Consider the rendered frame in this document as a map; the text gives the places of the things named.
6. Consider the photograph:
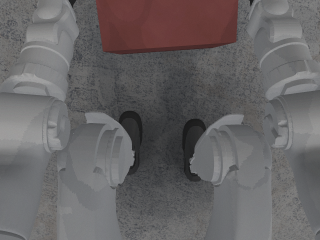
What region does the carton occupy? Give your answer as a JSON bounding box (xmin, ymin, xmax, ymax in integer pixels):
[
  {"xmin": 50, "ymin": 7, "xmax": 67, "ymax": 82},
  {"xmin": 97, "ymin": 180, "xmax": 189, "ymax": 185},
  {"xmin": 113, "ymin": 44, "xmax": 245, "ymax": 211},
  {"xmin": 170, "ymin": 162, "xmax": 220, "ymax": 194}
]
[{"xmin": 95, "ymin": 0, "xmax": 239, "ymax": 55}]

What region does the robot right forearm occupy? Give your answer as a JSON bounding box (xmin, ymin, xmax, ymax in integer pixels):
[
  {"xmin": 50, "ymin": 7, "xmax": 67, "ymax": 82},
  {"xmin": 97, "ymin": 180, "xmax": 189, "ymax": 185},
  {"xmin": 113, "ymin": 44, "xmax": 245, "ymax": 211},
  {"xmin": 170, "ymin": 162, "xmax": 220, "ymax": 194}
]
[{"xmin": 246, "ymin": 0, "xmax": 320, "ymax": 101}]

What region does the left robot foot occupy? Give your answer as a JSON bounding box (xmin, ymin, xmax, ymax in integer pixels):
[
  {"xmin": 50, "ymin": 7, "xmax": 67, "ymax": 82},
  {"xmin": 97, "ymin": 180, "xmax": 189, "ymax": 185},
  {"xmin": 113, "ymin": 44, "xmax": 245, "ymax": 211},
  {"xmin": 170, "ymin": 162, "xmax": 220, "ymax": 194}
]
[{"xmin": 118, "ymin": 111, "xmax": 143, "ymax": 175}]

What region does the left robot upper arm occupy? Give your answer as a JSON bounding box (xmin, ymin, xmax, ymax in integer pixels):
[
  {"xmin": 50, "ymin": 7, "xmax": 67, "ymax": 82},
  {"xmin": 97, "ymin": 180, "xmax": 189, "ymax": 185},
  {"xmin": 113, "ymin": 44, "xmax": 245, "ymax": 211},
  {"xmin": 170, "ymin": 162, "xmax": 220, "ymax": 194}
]
[{"xmin": 0, "ymin": 92, "xmax": 71, "ymax": 240}]

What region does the right robot upper arm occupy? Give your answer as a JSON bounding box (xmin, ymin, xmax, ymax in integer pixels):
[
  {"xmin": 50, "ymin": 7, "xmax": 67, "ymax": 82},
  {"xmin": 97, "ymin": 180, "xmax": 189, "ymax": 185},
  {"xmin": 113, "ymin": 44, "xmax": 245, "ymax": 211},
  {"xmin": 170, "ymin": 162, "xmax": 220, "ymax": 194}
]
[{"xmin": 262, "ymin": 90, "xmax": 320, "ymax": 240}]

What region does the left robot shin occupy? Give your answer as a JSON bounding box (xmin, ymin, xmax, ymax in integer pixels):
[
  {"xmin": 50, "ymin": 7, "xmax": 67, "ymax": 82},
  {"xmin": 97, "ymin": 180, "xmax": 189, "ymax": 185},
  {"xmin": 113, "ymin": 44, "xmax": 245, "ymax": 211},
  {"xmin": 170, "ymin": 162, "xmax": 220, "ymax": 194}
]
[{"xmin": 57, "ymin": 111, "xmax": 135, "ymax": 176}]

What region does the robot left forearm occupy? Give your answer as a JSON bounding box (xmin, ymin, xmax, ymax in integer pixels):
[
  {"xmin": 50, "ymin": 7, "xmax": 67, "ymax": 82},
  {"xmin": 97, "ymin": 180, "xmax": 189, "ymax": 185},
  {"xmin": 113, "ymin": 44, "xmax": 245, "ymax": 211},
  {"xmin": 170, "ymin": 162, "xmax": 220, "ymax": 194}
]
[{"xmin": 0, "ymin": 0, "xmax": 80, "ymax": 102}]

